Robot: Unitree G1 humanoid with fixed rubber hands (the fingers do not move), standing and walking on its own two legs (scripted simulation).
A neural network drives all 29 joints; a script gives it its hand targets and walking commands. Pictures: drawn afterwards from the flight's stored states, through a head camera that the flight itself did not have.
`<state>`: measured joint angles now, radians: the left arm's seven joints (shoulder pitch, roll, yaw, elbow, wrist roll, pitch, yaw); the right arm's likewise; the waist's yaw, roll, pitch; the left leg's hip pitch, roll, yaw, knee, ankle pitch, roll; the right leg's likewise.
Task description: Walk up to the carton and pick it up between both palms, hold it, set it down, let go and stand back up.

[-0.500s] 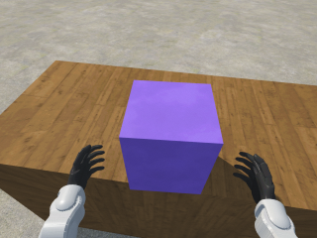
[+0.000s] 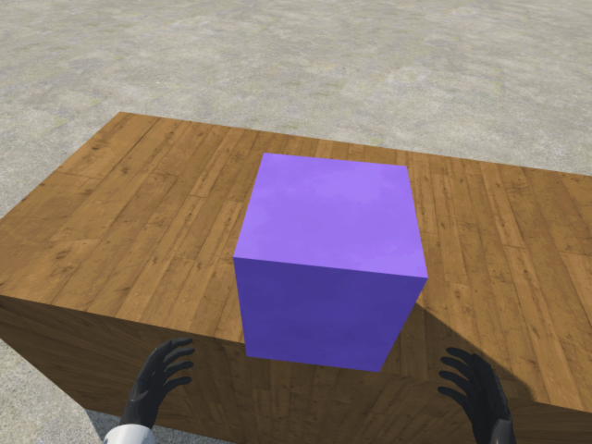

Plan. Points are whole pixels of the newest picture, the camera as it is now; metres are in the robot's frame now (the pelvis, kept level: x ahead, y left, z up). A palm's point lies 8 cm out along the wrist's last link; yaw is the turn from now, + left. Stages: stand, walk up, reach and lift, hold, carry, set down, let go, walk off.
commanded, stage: set down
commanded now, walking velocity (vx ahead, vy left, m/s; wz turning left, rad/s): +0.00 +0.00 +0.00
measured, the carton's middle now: (323, 265) +0.37 +0.00 +0.05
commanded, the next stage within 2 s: let go in 1.00 s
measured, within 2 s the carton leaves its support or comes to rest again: neither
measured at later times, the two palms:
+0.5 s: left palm (139, 414) +0.16 +0.23 -0.03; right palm (478, 440) +0.16 -0.20 -0.02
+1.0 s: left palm (154, 430) +0.16 +0.22 -0.08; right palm (480, 443) +0.16 -0.21 -0.03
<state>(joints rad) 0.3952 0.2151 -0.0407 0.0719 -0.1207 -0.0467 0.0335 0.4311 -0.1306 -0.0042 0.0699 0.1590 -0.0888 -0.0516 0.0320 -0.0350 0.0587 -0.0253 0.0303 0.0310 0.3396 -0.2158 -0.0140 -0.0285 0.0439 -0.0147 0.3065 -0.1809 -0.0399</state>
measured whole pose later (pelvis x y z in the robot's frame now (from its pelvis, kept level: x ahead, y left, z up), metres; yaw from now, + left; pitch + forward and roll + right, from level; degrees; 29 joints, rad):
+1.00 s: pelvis -0.01 +0.01 +0.00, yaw -2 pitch -8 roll +0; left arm 0.21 0.16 0.03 0.45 0.06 0.19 0.01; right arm 0.22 -0.17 -0.01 0.42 0.02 -0.16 0.05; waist -0.01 -0.04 0.12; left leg 0.01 0.02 0.07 0.37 -0.23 0.01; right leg -0.02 0.03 0.03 0.36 -0.19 -0.02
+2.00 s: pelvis -0.02 -0.01 -0.01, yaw +0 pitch -1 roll +0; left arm 0.26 0.22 0.03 0.62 0.02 -0.04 -0.01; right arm 0.33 -0.25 -0.04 0.70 -0.02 -0.04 0.01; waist -0.02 0.01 0.03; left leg -0.23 0.04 0.03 0.53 -0.28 -0.03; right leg -0.25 0.05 -0.03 0.53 -0.26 -0.05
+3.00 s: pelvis -0.03 +0.00 -0.01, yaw +0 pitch -3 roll +0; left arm 0.29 0.24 0.02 0.70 0.01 -0.02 0.00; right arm 0.33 -0.25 -0.01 0.74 -0.01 -0.02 0.00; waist -0.01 0.00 0.05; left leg -0.22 0.02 0.04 0.53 -0.26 -0.01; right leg -0.24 0.03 -0.01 0.53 -0.24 -0.04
